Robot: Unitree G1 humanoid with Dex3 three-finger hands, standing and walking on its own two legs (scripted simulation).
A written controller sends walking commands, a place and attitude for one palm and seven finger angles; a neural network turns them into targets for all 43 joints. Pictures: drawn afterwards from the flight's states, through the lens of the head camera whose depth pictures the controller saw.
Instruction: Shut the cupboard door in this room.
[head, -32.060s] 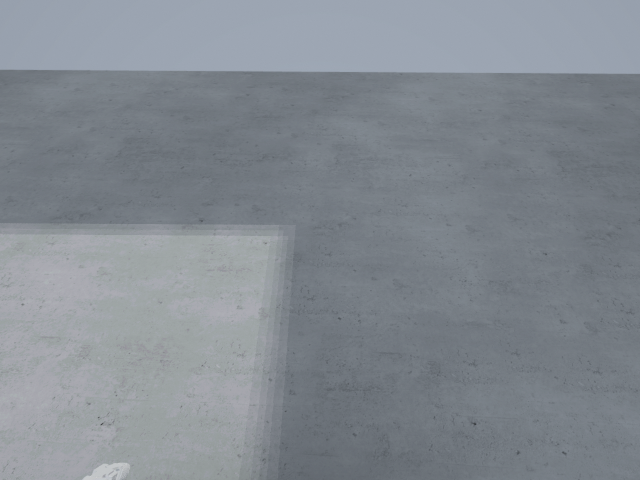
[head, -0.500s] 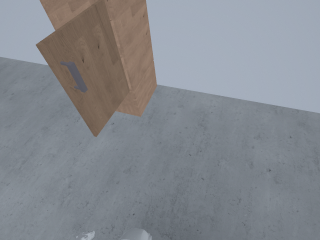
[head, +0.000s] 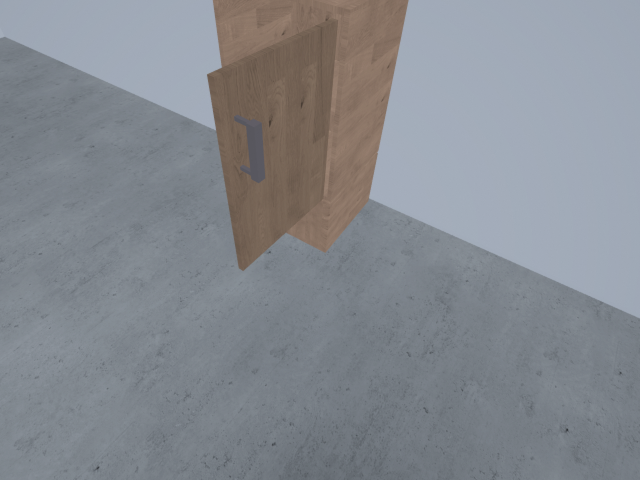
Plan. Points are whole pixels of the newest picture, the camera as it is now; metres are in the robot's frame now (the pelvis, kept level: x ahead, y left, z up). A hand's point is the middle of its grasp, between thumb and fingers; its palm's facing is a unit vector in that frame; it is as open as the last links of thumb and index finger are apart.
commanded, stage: take the last steps up to it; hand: left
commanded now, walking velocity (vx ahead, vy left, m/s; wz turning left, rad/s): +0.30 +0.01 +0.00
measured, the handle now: (249, 149) +0.76 +0.24 -0.04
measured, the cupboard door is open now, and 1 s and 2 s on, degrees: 86 86 86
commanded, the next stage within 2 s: come to a stop and stand still in 0.66 s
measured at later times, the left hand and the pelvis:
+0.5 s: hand (254, 404) +0.26 +0.13 -0.16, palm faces +0.03 -0.98 -0.21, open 7.3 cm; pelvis +0.17 -0.05 -0.01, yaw +1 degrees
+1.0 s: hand (223, 411) +0.25 +0.18 -0.19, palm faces +0.11 -0.98 -0.17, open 7.3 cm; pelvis +0.30 +0.01 +0.00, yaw +1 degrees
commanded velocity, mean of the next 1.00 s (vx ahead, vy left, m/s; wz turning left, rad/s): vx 0.09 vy -0.01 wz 0.03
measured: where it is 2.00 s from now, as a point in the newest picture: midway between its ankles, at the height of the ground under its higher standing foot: outside the picture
